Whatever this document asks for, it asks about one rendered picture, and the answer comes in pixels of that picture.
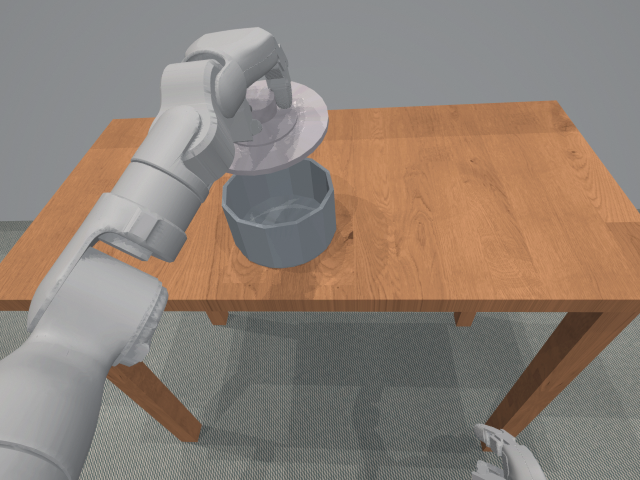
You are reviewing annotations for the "lid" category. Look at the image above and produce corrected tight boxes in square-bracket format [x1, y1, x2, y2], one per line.
[226, 80, 329, 176]

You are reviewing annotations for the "table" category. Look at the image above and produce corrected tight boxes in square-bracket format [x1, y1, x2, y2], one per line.
[0, 100, 640, 452]

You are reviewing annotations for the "right robot hand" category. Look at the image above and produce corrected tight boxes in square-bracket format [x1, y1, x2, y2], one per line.
[471, 424, 547, 480]

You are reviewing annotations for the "robot left forearm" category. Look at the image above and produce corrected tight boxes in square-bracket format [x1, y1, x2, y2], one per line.
[27, 47, 247, 333]

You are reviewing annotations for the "left robot hand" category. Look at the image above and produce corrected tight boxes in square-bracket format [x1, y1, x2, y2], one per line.
[185, 27, 292, 143]

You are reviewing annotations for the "robot left upper arm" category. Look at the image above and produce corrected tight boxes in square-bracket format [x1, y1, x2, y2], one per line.
[0, 246, 168, 480]

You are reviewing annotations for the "pot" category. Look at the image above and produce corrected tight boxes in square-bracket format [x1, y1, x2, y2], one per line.
[222, 158, 336, 268]

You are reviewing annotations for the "knob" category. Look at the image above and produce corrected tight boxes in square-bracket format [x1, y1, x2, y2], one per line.
[246, 86, 277, 124]

